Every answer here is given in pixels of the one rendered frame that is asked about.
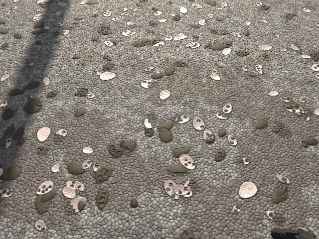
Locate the right robot hand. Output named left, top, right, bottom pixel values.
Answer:
left=271, top=228, right=317, bottom=239

